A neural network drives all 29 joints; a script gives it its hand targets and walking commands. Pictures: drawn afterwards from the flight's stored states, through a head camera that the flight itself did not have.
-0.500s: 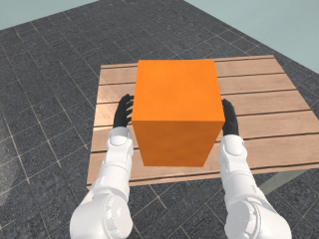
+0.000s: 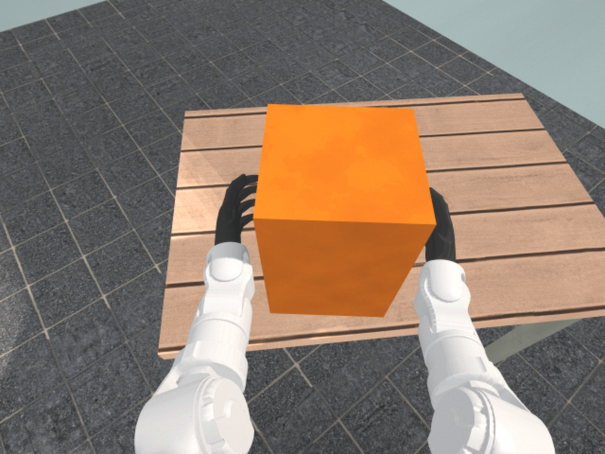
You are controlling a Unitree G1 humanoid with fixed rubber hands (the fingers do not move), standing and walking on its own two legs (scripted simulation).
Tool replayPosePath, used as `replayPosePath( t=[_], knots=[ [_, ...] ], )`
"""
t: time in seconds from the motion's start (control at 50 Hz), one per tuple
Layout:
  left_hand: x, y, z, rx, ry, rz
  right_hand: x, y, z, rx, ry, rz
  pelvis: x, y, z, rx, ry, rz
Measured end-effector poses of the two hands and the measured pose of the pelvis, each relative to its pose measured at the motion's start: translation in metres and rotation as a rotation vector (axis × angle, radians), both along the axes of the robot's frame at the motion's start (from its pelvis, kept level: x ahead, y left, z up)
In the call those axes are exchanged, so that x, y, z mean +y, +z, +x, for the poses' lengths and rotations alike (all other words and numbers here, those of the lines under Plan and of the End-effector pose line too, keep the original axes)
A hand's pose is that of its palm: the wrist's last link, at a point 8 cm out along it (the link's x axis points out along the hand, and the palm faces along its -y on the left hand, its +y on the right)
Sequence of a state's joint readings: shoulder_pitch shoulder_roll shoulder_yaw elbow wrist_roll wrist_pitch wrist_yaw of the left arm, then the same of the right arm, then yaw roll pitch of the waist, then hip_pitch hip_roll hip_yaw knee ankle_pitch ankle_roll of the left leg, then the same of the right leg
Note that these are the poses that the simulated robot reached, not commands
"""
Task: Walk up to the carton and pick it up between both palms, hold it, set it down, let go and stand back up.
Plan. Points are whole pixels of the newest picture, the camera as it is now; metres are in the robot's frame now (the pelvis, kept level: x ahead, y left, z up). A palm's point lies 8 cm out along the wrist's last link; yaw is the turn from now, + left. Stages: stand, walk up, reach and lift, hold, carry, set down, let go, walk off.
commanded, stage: set down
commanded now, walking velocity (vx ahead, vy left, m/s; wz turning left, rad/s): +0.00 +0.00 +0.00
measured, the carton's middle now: (332, 223) +0.45 -0.05 -0.01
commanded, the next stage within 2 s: none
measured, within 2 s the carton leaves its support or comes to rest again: neither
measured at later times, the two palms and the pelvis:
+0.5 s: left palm (231, 234) +0.41 +0.10 +0.03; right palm (436, 249) +0.38 -0.18 +0.02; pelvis +0.00 +0.00 +0.00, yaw +0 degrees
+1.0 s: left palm (223, 245) +0.41 +0.11 +0.01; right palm (434, 257) +0.38 -0.19 +0.00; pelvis -0.02 +0.00 -0.02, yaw -2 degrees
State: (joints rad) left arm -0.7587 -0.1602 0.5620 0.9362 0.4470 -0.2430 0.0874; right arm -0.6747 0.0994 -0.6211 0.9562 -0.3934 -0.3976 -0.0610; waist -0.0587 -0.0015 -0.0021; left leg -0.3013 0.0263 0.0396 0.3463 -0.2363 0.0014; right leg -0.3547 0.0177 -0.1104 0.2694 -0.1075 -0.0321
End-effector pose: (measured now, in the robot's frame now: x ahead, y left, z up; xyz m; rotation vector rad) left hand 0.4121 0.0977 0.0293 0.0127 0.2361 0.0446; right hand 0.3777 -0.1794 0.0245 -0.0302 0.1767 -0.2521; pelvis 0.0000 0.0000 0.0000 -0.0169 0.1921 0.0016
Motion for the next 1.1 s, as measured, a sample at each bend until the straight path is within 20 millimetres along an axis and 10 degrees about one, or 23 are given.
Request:
replayPosePath(
  t=[0.66,0.88,1.1],
  knots=[
    [0.001,0.0,0.001,-0.019,-0.024,0.056,-0.001,0.0,0.0,-0.011,0.018,-0.03,0.0,0.0,-0.001,0.005,-0.003,0.001],
    [0.006,-0.035,-0.008,0.096,-0.054,0.063,-0.004,-0.03,-0.003,0.121,0.042,0.029,0.003,-0.01,-0.011,0.107,-0.038,-0.001],
    [0.031,-0.009,-0.001,0.055,-0.026,0.09,-0.017,-0.017,0.005,0.109,0.045,0.05,0.005,-0.024,-0.028,0.175,-0.023,-0.004]
  ],
)
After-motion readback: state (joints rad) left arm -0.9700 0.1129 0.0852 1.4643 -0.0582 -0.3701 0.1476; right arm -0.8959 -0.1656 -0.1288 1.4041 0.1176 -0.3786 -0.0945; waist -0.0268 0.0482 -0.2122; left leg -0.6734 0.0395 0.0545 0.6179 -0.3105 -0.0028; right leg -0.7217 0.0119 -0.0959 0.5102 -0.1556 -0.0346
